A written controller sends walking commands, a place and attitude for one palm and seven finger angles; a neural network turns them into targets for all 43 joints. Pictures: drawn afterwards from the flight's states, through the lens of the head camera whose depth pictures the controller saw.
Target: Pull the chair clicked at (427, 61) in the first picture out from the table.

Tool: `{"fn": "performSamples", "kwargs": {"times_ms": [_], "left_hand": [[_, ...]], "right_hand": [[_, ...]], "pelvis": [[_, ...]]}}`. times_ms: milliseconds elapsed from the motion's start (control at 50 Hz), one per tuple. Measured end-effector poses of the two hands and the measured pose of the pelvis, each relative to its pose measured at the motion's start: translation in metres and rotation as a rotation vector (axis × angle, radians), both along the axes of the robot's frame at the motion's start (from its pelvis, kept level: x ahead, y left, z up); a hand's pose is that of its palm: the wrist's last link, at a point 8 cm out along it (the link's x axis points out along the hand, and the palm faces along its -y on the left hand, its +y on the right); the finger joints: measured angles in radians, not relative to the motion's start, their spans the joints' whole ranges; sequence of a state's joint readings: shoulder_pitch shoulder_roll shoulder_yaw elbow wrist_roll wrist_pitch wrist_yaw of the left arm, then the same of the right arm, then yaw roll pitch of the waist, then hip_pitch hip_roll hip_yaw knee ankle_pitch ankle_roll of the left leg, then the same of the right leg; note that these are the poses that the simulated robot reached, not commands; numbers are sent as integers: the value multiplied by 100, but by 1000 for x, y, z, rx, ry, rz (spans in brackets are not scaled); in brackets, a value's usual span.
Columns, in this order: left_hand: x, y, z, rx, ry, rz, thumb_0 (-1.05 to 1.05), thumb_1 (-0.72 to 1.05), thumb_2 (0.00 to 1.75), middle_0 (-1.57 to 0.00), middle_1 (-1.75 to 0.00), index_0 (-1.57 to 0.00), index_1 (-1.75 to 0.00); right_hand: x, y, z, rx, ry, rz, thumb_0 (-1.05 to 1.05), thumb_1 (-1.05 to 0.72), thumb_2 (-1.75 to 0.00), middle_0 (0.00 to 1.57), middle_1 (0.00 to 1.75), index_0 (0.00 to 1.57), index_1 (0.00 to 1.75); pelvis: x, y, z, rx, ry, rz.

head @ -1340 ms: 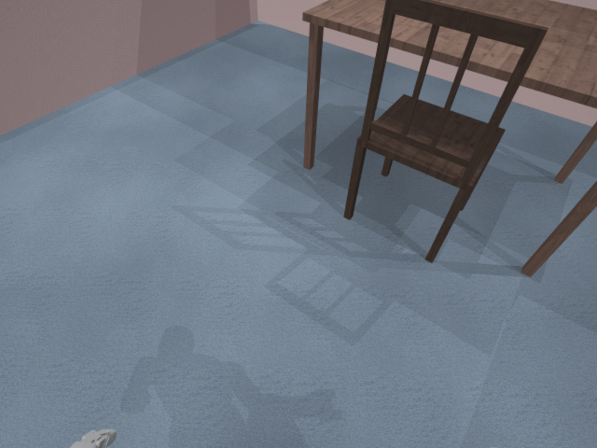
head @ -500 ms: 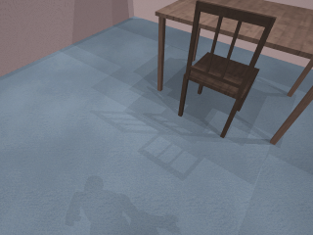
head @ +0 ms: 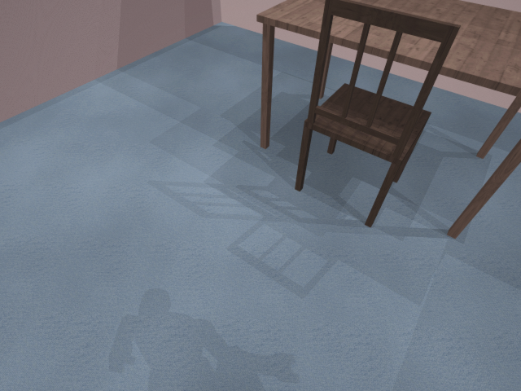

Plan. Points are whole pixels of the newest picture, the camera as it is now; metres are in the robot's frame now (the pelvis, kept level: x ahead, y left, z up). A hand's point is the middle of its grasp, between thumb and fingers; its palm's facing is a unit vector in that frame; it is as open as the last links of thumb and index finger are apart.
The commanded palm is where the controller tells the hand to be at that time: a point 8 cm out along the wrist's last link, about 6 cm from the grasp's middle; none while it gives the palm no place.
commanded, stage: look at it before walking up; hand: left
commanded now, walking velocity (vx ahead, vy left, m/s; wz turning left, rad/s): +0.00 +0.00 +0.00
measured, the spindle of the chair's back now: (354, 75) +1.15 -0.27 -0.07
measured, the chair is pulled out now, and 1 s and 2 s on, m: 0.00 0.00 0.00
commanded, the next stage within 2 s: walk to a spot facing it in 0.30 s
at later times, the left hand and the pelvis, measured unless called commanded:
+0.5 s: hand out of the picture +0.08 +0.24 -0.16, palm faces -0.01 -0.94 -0.33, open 7.4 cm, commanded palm none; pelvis +0.01 +0.00 +0.00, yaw +0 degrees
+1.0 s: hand (177, 348) +0.23 +0.18 -0.19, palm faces -0.10 -0.98 -0.18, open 7.3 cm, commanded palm none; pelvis +0.15 +0.00 -0.02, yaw -5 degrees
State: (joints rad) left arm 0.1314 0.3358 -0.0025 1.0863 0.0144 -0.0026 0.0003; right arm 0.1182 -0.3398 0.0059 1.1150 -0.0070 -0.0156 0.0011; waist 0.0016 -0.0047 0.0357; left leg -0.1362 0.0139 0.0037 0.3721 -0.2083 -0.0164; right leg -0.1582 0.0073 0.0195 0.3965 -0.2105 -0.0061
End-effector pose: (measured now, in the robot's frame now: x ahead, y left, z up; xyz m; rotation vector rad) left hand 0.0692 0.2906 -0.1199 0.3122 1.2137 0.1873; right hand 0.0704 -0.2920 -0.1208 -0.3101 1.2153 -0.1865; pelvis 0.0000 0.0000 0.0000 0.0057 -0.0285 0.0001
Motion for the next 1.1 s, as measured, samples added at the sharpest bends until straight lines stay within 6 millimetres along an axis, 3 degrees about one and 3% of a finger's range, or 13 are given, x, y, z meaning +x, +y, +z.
{"fn": "performSamples", "kwargs": {"times_ms": [480, 600, 700, 760, 840, 960, 1040, 1100], "left_hand": [[7, -2, 1, 6, -3, 13, 0, 90, 90, -20, -30, -20, -30], [-11, -20, -19, -69, 58, 45, 0, 90, 90, -20, -30, -20, -30], [-34, -30, -41, -148, 162, 97, 0, 90, 90, -20, -30, -20, -30], [-34, -34, -45, -171, 250, 83, 0, 90, 90, -20, -30, -20, -30], [5, -40, -42, -187, 254, 50, 1, 90, 90, -20, -30, -20, -30], [119, -54, -38, -172, 127, -27, 1, 92, 90, -20, -30, -20, -30], [202, -70, -41, -142, 7, -84, 1, 92, 90, -20, -30, -20, -30], [242, -81, -44, -121, -87, -81, 1, 92, 90, -19, -30, -20, -30]], "right_hand": [[14, 2, -1, 4, -9, 9, 0, -90, -89, 20, 30, 21, 30], [-1, 24, -16, 49, 51, -12, 0, -90, -89, 20, 30, 20, 30], [-15, 56, -24, 76, 117, -60, 0, -90, -89, 20, 30, 20, 30], [-28, 75, -25, 94, 132, -121, 0, -90, -89, 20, 30, 20, 30], [-61, 99, -19, 129, 242, -207, 0, -90, -89, 20, 30, 20, 30], [-96, 122, -10, 194, 462, -314, 0, -90, -89, 20, 30, 20, 30], [-89, 117, -17, 228, 556, -361, 0, -90, -89, 20, 30, 21, 30], [-57, 96, -31, 233, 554, -360, 1, -90, -89, 20, 30, 21, 30]], "pelvis": [[10, -2, 0, -1, 1, -1], [28, 3, -7, -18, 12, -7], [54, 17, -14, -20, 16, -15], [70, 23, -14, -13, 15, -44], [93, 22, -10, -16, 14, -55], [134, 9, -11, -13, 17, -80], [172, -10, -25, -13, 8, -90], [196, -25, -35, -4, -4, -78]]}}
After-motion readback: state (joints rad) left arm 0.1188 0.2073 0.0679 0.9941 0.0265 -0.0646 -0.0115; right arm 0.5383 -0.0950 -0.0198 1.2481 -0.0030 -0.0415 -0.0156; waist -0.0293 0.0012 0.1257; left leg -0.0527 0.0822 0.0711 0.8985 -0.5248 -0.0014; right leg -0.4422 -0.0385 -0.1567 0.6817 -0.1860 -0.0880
